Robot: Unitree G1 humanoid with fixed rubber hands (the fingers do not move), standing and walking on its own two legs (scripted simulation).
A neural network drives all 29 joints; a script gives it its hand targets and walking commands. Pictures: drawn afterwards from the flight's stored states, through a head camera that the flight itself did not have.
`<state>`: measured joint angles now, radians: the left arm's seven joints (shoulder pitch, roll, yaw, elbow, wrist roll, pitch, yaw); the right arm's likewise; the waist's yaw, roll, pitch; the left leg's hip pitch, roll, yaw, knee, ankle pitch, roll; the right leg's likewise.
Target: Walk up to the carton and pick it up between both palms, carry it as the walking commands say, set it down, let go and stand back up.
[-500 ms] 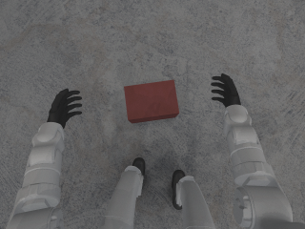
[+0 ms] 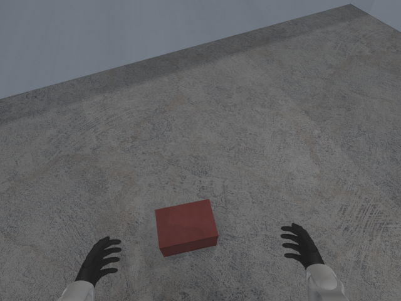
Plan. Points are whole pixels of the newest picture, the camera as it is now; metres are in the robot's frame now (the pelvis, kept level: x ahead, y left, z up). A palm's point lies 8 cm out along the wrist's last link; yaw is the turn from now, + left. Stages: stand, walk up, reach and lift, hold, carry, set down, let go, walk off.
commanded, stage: let go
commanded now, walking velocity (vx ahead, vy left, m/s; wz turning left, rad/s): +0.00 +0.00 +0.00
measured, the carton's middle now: (186, 228) +0.46 +0.08 -0.68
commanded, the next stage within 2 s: stand in 0.54 s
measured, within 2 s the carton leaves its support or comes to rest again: neither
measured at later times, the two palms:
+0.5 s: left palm (84, 278) +0.16 +0.23 -0.06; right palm (329, 281) +0.17 -0.24 -0.06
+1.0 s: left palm out of the picture +0.12 +0.29 -0.11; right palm (315, 289) +0.16 -0.23 -0.12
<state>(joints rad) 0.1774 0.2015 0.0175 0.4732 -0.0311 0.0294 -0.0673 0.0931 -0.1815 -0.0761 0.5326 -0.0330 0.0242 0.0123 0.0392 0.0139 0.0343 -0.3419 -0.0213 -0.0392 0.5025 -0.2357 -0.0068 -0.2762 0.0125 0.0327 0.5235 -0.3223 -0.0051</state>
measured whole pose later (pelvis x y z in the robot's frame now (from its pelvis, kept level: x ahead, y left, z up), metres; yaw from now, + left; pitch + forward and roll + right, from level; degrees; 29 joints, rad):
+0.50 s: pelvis +0.01 -0.01 +0.00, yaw +0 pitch -5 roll +1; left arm 0.24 0.22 0.04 0.37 0.02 0.21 -0.04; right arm 0.23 -0.22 -0.03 0.47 0.03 0.09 0.03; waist 0.01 -0.02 0.08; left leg -0.13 -0.02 -0.04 0.46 -0.25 -0.01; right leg -0.06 0.01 0.03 0.48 -0.34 -0.02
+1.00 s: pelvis +0.06 +0.02 -0.01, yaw +5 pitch +5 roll +1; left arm 0.33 0.29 0.01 0.68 0.03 -0.02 0.05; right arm 0.32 -0.24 -0.02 0.77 -0.02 -0.04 -0.01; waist 0.02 -0.03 -0.09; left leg -0.33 -0.08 -0.10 0.63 -0.37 0.02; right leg -0.20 -0.04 -0.04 0.59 -0.46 0.02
